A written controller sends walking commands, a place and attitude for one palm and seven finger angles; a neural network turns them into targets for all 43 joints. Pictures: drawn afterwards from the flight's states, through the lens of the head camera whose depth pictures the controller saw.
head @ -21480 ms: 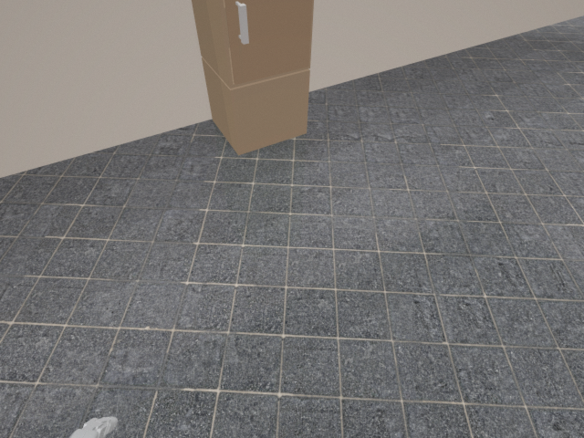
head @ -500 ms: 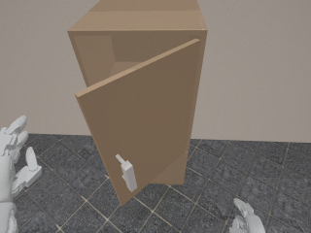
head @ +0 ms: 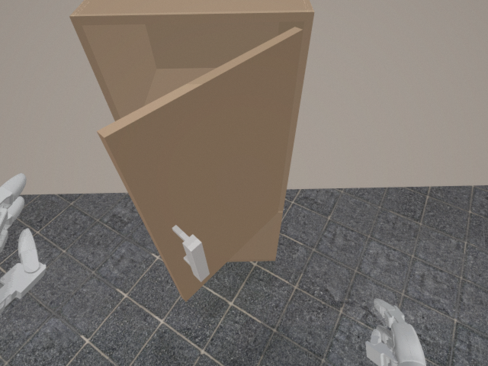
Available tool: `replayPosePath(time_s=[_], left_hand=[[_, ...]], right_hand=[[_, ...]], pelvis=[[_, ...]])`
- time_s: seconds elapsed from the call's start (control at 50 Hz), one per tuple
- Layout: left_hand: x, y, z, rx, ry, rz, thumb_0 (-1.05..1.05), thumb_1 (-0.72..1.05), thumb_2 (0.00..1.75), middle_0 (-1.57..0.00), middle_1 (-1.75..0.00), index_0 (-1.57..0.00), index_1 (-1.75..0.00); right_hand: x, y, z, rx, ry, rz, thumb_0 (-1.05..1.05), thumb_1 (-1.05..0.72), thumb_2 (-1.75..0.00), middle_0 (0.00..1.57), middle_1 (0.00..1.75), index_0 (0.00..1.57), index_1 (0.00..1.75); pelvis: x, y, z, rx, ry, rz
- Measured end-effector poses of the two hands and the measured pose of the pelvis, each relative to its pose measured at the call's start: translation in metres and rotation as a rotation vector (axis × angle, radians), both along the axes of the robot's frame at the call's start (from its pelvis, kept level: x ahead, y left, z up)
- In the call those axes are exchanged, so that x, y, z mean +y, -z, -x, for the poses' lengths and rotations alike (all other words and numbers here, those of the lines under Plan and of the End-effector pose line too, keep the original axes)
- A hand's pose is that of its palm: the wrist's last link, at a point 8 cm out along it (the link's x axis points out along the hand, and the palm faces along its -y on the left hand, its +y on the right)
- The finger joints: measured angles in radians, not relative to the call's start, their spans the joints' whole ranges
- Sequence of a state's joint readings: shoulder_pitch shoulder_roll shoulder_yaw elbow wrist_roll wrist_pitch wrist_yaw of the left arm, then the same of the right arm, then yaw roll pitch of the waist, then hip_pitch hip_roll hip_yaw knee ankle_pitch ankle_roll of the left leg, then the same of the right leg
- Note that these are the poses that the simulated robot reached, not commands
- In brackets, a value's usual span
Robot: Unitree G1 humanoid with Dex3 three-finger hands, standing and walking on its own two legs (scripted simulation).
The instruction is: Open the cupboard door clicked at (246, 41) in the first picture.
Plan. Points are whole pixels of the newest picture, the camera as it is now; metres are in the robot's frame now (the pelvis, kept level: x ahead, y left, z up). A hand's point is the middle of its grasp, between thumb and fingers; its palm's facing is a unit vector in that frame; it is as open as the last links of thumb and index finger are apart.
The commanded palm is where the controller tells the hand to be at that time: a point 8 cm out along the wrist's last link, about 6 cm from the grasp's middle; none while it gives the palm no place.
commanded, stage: step back with the hand held close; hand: left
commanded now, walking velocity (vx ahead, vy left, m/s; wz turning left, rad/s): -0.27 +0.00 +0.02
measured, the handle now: (190, 253) +0.34 +0.14 -0.08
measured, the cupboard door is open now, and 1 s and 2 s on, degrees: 46 46 46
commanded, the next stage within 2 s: stop stepping back and stand still in 1.12 s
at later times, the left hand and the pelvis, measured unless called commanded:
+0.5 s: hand out of the picture +0.13 +0.27 +0.15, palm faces +0.44 -0.77 -0.46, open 7.4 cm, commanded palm +0.07 +0.31 +0.17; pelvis -0.07 +0.00 -0.02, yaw +1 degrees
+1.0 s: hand out of the picture +0.06 +0.28 +0.16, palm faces +0.47 -0.73 -0.51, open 7.4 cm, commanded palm -0.03 +0.31 +0.17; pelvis -0.13 -0.01 -0.02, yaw +7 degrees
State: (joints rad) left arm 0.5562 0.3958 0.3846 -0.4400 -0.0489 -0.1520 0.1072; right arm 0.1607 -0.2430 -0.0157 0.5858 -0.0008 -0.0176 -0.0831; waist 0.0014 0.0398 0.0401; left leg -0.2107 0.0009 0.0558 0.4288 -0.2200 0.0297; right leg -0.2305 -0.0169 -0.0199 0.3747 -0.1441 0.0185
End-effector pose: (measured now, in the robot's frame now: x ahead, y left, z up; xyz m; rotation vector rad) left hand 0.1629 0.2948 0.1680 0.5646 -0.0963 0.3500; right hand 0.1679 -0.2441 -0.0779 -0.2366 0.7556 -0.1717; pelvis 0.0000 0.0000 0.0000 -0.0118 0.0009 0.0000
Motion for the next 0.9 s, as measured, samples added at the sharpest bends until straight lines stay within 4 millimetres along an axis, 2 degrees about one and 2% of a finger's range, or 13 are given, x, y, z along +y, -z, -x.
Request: replayPosePath(time_s=[0.16,0.34,0.6,0.76,0.84,0.9], left_hand=[[0.011,-0.003,0.022,-0.054,0.001,-0.026,0.01,0.89,0.90,-0.21,-0.30,-0.21,-0.30],[0.012,-0.003,0.055,-0.139,-0.014,-0.042,0.01,0.89,0.90,-0.21,-0.30,-0.21,-0.30],[0.008,-0.006,0.083,-0.191,0.005,-0.080,0.01,0.88,0.90,-0.21,-0.30,-0.21,-0.30],[0.003,-0.009,0.111,-0.208,-0.032,-0.135,0.01,0.88,0.90,-0.21,-0.30,-0.21,-0.30],[-0.001,-0.006,0.120,-0.227,-0.017,-0.076,0.01,0.88,0.90,-0.21,-0.30,-0.21,-0.30],[0.003,-0.003,0.127,-0.221,0.007,-0.063,0.01,0.88,0.90,-0.21,-0.30,-0.21,-0.30]], right_hand=[[0.011,-0.003,0.020,-0.002,-0.007,0.016,0.01,-0.91,-0.90,0.20,0.30,0.21,0.30],[0.021,-0.001,0.041,-0.052,-0.053,0.011,0.01,-0.90,-0.90,0.20,0.30,0.21,0.30],[0.010,0.008,0.083,-0.011,-0.056,0.040,0.01,-0.90,-0.90,0.20,0.30,0.21,0.30],[0.002,0.020,0.087,-0.015,-0.088,0.032,0.01,-0.90,-0.90,0.20,0.30,0.21,0.30],[0.002,0.017,0.092,0.003,-0.092,0.036,0.01,-0.90,-0.90,0.20,0.30,0.21,0.30],[0.004,0.012,0.101,0.010,-0.079,0.051,0.01,-0.91,-0.90,0.20,0.30,0.21,0.30]], pelvis=[[0.007,0.005,0.021,-0.008,0.000,-0.003],[0.006,0.015,0.048,-0.022,-0.010,0.002],[0.001,0.020,0.075,-0.017,-0.051,0.015],[-0.010,0.029,0.090,-0.028,-0.071,0.002],[-0.008,0.026,0.103,-0.016,-0.083,-0.001],[-0.004,0.025,0.115,-0.008,-0.089,0.001]])
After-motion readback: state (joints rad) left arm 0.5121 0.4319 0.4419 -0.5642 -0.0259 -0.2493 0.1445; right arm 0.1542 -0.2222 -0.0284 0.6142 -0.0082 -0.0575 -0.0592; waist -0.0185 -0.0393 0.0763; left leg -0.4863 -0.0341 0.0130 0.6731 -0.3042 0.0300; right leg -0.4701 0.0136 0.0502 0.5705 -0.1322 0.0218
